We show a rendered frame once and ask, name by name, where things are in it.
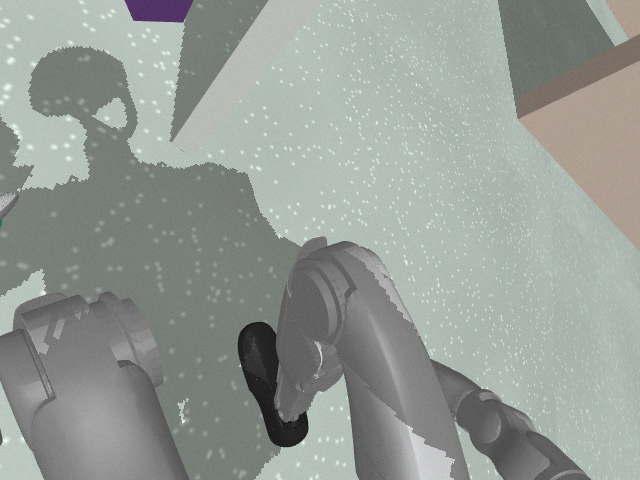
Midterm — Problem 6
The left robot hand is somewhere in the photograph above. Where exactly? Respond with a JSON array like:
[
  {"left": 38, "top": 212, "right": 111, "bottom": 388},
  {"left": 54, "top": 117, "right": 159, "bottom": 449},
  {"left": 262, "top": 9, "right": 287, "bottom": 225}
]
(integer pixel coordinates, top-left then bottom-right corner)
[{"left": 0, "top": 192, "right": 19, "bottom": 220}]

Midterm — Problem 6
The right robot arm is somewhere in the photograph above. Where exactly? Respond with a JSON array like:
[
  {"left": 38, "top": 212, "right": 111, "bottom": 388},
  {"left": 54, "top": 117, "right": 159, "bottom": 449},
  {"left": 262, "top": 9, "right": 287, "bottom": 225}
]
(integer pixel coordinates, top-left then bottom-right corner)
[{"left": 456, "top": 389, "right": 591, "bottom": 480}]

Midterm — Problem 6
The right robot hand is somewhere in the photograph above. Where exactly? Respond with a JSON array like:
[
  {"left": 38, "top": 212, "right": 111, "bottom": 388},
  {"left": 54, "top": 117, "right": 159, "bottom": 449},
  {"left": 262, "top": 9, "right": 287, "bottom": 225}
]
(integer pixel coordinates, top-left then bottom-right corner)
[{"left": 431, "top": 359, "right": 482, "bottom": 424}]

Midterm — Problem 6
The right robot foot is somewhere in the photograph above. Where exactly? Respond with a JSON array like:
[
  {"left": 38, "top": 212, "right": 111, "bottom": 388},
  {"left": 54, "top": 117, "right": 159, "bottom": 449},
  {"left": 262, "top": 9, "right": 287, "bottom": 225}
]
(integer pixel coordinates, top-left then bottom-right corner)
[{"left": 238, "top": 322, "right": 308, "bottom": 447}]

